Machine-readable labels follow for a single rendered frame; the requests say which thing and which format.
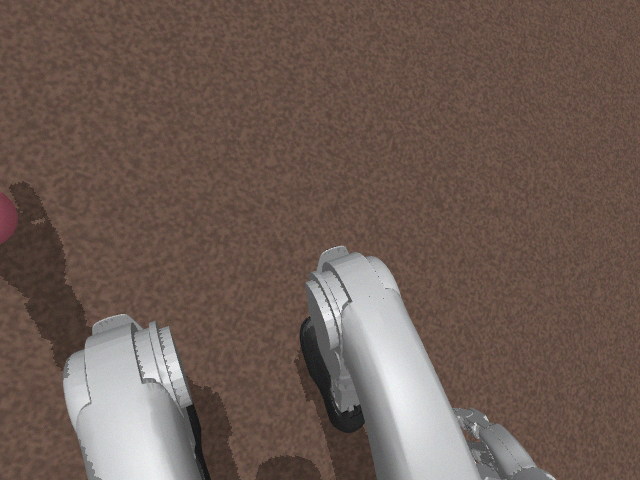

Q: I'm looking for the left robot foot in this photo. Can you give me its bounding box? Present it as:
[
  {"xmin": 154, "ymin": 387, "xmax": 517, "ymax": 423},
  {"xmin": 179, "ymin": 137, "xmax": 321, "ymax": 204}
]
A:
[{"xmin": 186, "ymin": 401, "xmax": 211, "ymax": 480}]

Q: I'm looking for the right robot hand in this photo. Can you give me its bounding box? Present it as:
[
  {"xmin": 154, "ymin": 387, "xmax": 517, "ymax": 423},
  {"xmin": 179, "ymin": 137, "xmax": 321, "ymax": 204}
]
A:
[{"xmin": 452, "ymin": 407, "xmax": 538, "ymax": 480}]

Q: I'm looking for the ball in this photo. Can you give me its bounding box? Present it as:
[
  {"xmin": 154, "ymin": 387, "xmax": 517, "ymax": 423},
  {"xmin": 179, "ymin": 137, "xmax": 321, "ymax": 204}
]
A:
[{"xmin": 0, "ymin": 192, "xmax": 18, "ymax": 244}]

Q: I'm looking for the right robot foot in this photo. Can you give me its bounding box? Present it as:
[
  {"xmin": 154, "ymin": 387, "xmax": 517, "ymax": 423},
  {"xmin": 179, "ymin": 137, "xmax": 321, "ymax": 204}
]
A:
[{"xmin": 300, "ymin": 317, "xmax": 365, "ymax": 433}]

